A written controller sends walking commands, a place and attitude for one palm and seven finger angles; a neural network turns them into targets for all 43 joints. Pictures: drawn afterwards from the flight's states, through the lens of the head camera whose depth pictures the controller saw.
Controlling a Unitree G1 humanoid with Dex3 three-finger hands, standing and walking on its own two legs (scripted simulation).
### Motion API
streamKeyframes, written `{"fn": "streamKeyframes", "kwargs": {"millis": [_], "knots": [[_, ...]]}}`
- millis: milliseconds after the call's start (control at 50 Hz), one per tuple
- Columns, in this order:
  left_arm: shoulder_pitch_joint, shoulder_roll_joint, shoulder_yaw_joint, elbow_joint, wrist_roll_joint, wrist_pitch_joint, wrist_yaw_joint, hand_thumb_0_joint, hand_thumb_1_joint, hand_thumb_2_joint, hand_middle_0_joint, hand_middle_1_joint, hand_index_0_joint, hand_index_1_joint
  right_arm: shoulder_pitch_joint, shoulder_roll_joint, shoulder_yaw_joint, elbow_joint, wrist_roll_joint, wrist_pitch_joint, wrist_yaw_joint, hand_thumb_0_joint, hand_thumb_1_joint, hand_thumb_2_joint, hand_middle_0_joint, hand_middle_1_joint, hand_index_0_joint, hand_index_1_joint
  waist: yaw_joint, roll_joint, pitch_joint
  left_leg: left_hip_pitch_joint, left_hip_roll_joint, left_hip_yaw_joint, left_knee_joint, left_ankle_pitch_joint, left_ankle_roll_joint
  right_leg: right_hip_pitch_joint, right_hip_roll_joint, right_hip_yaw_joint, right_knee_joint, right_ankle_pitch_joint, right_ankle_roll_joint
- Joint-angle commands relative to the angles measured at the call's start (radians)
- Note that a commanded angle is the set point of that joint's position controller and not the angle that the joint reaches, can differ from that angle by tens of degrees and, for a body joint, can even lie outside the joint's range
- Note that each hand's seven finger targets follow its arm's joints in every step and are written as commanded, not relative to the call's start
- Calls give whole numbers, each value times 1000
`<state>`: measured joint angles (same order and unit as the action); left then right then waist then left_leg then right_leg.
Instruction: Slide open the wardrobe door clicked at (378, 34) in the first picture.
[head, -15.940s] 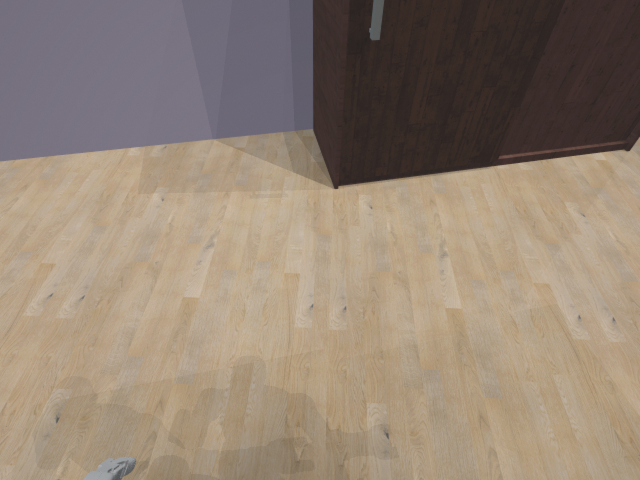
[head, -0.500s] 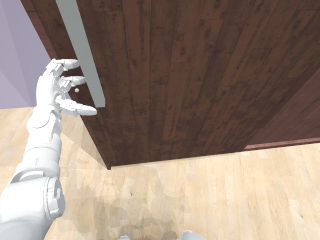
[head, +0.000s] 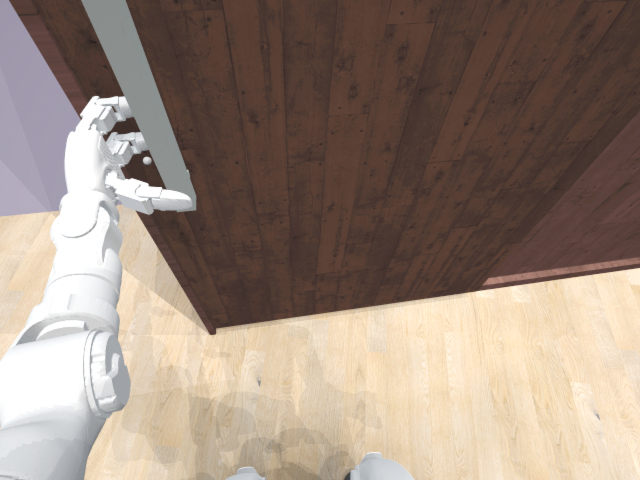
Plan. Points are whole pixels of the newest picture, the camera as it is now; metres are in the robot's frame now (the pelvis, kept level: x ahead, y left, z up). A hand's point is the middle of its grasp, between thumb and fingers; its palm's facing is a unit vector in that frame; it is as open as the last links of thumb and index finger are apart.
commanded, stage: feel for the door with the fingertips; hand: left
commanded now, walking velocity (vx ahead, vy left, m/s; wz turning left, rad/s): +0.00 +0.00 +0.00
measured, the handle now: (154, 107) +0.53 +0.18 +0.15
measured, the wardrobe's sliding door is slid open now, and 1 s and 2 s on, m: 0.00 0.00 0.00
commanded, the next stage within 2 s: slide the fingers in behind the handle in 0.24 s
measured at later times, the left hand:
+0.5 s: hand (146, 158) +0.48 +0.19 +0.11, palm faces +0.10 -1.00 -0.01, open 13.8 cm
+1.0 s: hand (159, 164) +0.48 +0.18 +0.10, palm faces +0.09 -1.00 +0.00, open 13.9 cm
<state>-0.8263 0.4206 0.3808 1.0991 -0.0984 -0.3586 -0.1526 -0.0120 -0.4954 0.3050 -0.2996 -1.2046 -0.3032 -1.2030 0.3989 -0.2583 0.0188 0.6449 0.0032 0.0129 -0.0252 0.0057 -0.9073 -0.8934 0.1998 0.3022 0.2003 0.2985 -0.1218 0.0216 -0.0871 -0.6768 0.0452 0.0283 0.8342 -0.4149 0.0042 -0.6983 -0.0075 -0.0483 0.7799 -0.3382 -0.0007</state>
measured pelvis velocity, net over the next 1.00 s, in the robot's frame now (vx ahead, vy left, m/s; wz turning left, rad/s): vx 0.00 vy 0.00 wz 0.01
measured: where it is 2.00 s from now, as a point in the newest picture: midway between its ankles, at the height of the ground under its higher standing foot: outside the picture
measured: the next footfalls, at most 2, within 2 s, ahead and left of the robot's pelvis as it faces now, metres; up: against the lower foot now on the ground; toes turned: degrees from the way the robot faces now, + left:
none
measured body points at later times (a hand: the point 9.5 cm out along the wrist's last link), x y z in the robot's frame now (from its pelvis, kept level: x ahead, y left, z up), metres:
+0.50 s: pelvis +0.00 +0.00 +0.00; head +0.08 +0.01 +0.44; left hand +0.47 +0.25 +0.11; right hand +0.02 -0.26 -0.12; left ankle -0.01 +0.11 -0.70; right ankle +0.02 -0.12 -0.70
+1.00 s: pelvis +0.00 +0.00 +0.00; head +0.08 +0.02 +0.44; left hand +0.47 +0.23 +0.10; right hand +0.04 -0.26 -0.12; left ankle -0.01 +0.11 -0.70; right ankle +0.02 -0.12 -0.70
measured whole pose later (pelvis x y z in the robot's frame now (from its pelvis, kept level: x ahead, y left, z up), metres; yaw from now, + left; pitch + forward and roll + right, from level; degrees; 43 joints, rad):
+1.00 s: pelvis +0.00 +0.00 +0.00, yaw +1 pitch +15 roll -2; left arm -0.84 0.37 0.33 1.08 -0.10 -0.36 -0.11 -0.01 -0.50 0.30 -0.30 -1.20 -0.30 -1.20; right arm 0.37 -0.25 0.02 0.64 0.00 0.01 -0.02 0.01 -0.91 -0.89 0.20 0.30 0.20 0.30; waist -0.12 0.02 -0.08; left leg -0.69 0.04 0.02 0.85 -0.42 0.01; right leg -0.70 -0.01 -0.05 0.78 -0.34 0.01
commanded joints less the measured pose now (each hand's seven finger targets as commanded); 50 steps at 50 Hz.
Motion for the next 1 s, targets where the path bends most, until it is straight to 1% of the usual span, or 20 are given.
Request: {"fn": "streamKeyframes", "kwargs": {"millis": [0, 20, 60, 100, 120, 140, 220, 260, 300, 400, 420, 520, 580, 640, 660, 700, 760, 800, 860, 980], "knots": [[-456, 265, 38, -179, -6, -60, 0, 0, -500, 300, -300, -1200, -300, -1200, 118, -166, -58, -66, 1, -21, -11, 0, -900, -900, 200, 300, 200, 300, -7, 25, -368, 163, -37, -32, -94, 314, 19, 231, 38, 22, -65, 324, -14], [-460, 257, 27, -174, -7, -55, -5, 0, -500, 300, -300, -1200, -300, -1200, 117, -167, -58, -69, 4, -19, -13, 0, -900, -900, 200, 300, 200, 300, -11, 18, -367, 154, -38, -30, -97, 300, 20, 233, 37, 24, -68, 316, -13], [-484, 277, 40, -202, -5, -62, -6, 0, -500, 300, -300, -1200, -300, -1200, 118, -165, -58, -72, 2, -19, -15, 0, -900, -900, 200, 300, 200, 300, -2, 68, -405, 177, -41, -31, -93, 324, 19, 245, 37, 27, -60, 334, -15], [-509, 250, 14, -223, -4, -69, -8, 0, -500, 300, -300, -1200, -300, -1200, 124, -162, -57, -68, 0, -19, -13, 0, -900, -900, 200, 300, 200, 300, -12, 88, -416, 210, -38, -37, -88, 351, 16, 217, 38, 21, -58, 337, -16], [-503, 254, 24, -217, -6, -71, -4, 0, -500, 300, -300, -1200, -300, -1200, 125, -162, -60, -65, 0, -20, -11, 0, -900, -900, 200, 300, 200, 300, -9, 88, -416, 214, -37, -38, -85, 346, 15, 210, 39, 21, -61, 326, -15], [-507, 249, 17, -217, -9, -75, -3, 0, -500, 300, -300, -1200, -300, -1200, 131, -164, -59, -64, -2, -19, -13, 0, -900, -900, 200, 300, 200, 300, -19, 52, -414, 219, -35, -45, -83, 363, 18, 208, 42, 15, -58, 334, -15], [-526, 269, 30, -192, -7, -71, 2, 0, -500, 300, -300, -1200, -300, -1200, 133, -167, -59, -57, -2, -19, -12, 0, -900, -900, 200, 300, 200, 300, -21, 52, -405, 188, -38, -40, -87, 331, 18, 219, 40, 22, -62, 326, -13], [-531, 250, 16, -203, -4, -77, 2, 0, -500, 300, -300, -1200, -300, -1200, 132, -165, -59, -57, -4, -20, -10, 0, -900, -900, 200, 300, 200, 300, -19, 86, -422, 217, -37, -44, -82, 348, 14, 199, 40, 17, -57, 324, -14], [-537, 271, 25, -189, -2, -74, 2, 0, -500, 300, -300, -1200, -300, -1200, 133, -170, -57, -55, -3, -19, -11, 0, -900, -900, 200, 300, 200, 300, -28, 57, -405, 194, -36, -45, -84, 324, 18, 198, 41, 20, -63, 310, -12], [-498, 259, 26, -190, -7, -80, -2, 0, -500, 300, -300, -1200, -300, -1200, 127, -167, -56, -64, -4, -20, -8, 0, -900, -900, 200, 300, 200, 300, -13, 64, -416, 204, -36, -44, -85, 334, 15, 205, 42, 17, -59, 316, -16], [-505, 243, 12, -214, -7, -84, -4, 0, -500, 300, -300, -1200, -300, -1200, 125, -165, -57, -67, -4, -20, -6, 0, -900, -900, 200, 300, 200, 300, -12, 91, -429, 223, -35, -46, -86, 347, 11, 198, 42, 14, -55, 316, -17], [-436, 249, 29, -168, -12, -60, -5, 0, -500, 300, -300, -1200, -300, -1200, 119, -168, -57, -80, 0, -15, -5, 0, -900, -900, 200, 300, 200, 300, -3, 21, -372, 150, -38, -32, -98, 284, 19, 229, 42, 18, -67, 299, -15], [-421, 270, 48, -223, -11, -67, -3, 0, -500, 300, -300, -1200, -300, -1200, 114, -165, -59, -90, -1, -15, -6, 0, -900, -900, 200, 300, 200, 300, 16, 65, -415, 185, -38, -32, -97, 324, 16, 241, 40, 19, -58, 323, -18], [-411, 205, 3, -275, -23, -79, -2, 0, -500, 300, -300, -1200, -300, -1200, 107, -157, -59, -99, 0, -17, -2, 0, -900, -900, 200, 300, 200, 300, 8, 58, -414, 216, -35, -33, -93, 357, 17, 238, 45, 14, -58, 341, -18], [-393, 197, 3, -276, -27, -78, -1, 0, -500, 300, -300, -1200, -300, -1200, 103, -157, -60, -97, 1, -19, 0, 0, -900, -900, 200, 300, 200, 300, 15, 66, -411, 218, -34, -35, -96, 355, 13, 234, 45, 12, -60, 334, -19], [-405, 201, 2, -262, -28, -74, 2, 0, -500, 300, -300, -1200, -300, -1200, 101, -161, -61, -88, 3, -17, -3, 0, -900, -900, 200, 300, 200, 300, 6, 34, -377, 196, -34, -36, -101, 313, 14, 225, 45, 11, -67, 306, -18], [-424, 165, -25, -275, -26, -67, 12, 0, -500, 300, -300, -1200, -300, -1200, 95, -158, -63, -83, 5, -22, -4, 0, -900, -900, 200, 300, 200, 300, 0, 83, -373, 227, -34, -40, -102, 322, 11, 194, 43, 9, -68, 292, -19], [-465, 166, -34, -256, -19, -62, 21, 0, -500, 300, -300, -1200, -300, -1200, 98, -160, -61, -72, 4, -23, -6, 0, -900, -900, 200, 300, 200, 300, -14, 44, -340, 209, -32, -49, -106, 295, 11, 176, 42, 4, -71, 269, -18], [-507, 163, -38, -263, -11, -70, 37, 0, -500, 300, -300, -1200, -300, -1200, 97, -157, -60, -67, 0, -30, -7, 0, -900, -900, 200, 300, 200, 300, -16, 76, -375, 232, -37, -55, -101, 299, 9, 171, 40, 7, -65, 263, -19], [-463, 138, -42, -226, 0, -78, 58, 0, -500, 300, -300, -1200, -300, -1200, 98, -156, -61, -66, -6, -35, 3, 0, -900, -900, 200, 300, 200, 300, -2, 62, -410, 245, -35, -57, -87, 358, 2, 169, 41, 1, -45, 296, -21]]}}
